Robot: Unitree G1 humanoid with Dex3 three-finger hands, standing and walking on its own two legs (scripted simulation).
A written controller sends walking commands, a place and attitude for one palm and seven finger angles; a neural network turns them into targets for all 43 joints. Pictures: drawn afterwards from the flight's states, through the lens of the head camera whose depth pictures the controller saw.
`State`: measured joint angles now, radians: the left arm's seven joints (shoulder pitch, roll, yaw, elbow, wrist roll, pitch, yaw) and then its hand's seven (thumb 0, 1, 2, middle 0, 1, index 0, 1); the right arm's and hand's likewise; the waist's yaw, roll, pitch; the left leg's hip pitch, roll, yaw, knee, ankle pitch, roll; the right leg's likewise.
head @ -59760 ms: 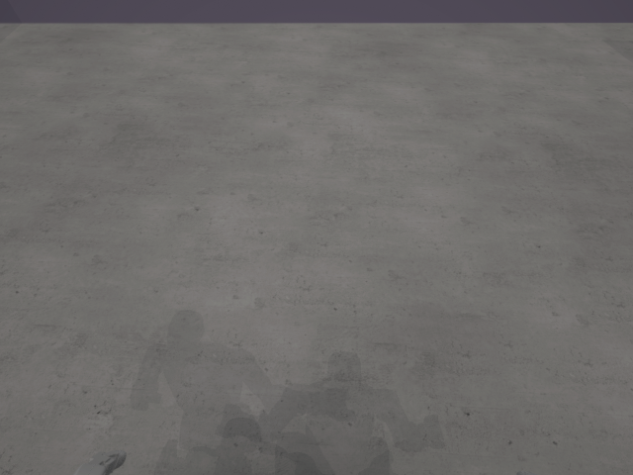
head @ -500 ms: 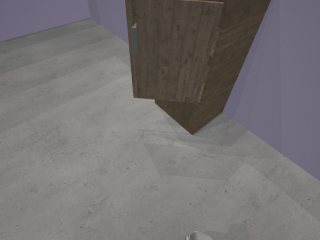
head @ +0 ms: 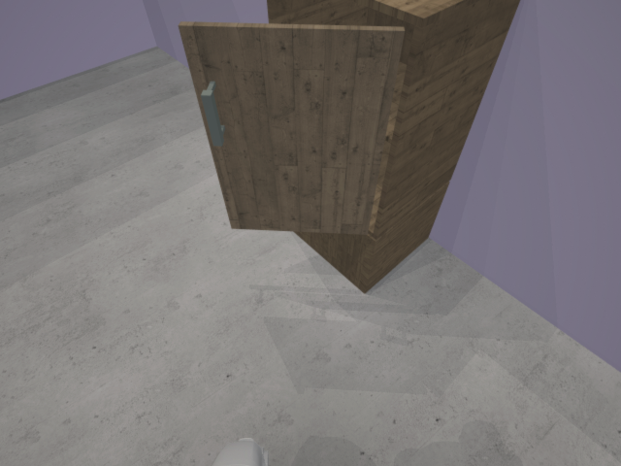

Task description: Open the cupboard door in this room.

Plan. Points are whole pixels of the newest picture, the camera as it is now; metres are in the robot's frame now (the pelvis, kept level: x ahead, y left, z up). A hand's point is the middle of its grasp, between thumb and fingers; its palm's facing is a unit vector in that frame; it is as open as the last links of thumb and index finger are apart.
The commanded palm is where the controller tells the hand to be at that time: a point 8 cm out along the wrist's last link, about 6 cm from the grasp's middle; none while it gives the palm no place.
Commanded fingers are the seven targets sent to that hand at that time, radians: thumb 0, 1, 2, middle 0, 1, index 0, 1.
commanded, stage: take the last steps up to it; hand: left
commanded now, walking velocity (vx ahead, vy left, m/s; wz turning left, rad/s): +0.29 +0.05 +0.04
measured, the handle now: (215, 114) +0.77 +0.24 +0.01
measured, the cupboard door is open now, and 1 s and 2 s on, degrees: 44 44 44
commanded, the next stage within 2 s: come to a stop and stand still in 0.32 s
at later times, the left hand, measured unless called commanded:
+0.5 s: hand (168, 432) +0.19 +0.24 -0.18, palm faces +0.05 -0.98 -0.18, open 7.3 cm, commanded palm none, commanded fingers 0.00 0.90 0.90 -0.20 -0.30 -0.20 -0.30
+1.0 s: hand (183, 404) +0.24 +0.23 -0.19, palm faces +0.07 -0.98 -0.19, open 7.3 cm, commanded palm none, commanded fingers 0.00 0.90 0.90 -0.20 -0.30 -0.20 -0.30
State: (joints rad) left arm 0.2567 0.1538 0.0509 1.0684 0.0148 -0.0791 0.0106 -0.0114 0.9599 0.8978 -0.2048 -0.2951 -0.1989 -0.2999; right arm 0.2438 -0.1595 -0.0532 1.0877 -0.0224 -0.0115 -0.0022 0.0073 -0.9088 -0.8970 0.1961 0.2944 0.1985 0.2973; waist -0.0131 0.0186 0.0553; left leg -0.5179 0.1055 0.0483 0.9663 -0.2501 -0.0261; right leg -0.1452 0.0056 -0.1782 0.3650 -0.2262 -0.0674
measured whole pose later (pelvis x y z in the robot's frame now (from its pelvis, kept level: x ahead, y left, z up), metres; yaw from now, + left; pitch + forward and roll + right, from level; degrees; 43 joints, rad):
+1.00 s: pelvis +0.18 +0.05 -0.01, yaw +1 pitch -1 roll +1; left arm 0.16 0.18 0.05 1.03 0.01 0.05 0.03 -0.01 0.92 0.90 -0.21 -0.30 -0.20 -0.30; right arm 0.26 -0.14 -0.03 1.07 -0.02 0.03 -0.04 0.01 -0.91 -0.90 0.20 0.29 0.20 0.30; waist 0.01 -0.05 0.06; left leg -0.21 0.00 0.09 0.52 -0.30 0.03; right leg -0.31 -0.06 -0.05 0.66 -0.37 0.00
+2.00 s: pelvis +0.17 +0.04 -0.01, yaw +0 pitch -1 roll +1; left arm 0.26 0.17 -0.01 1.07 0.01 -0.01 0.03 0.00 0.91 0.90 -0.20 -0.29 -0.20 -0.30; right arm 0.26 -0.17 0.01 1.09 -0.01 -0.02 -0.02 0.01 -0.91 -0.90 0.20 0.29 0.20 0.30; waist 0.00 0.00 0.04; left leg -0.19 0.02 0.10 0.47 -0.26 0.01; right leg -0.21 -0.02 -0.02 0.51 -0.28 0.00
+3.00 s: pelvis +0.18 +0.03 -0.01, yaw -2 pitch -1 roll +1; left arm 0.22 0.18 0.01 1.03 0.02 0.00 0.03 0.00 0.93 0.90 -0.20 -0.30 -0.20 -0.30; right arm 0.21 -0.16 -0.01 1.08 -0.01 -0.01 -0.03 0.00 -0.93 -0.90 0.20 0.29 0.20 0.30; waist 0.01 -0.01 0.04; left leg -0.16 0.04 0.12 0.46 -0.27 0.00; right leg -0.19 -0.01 -0.05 0.49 -0.29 -0.02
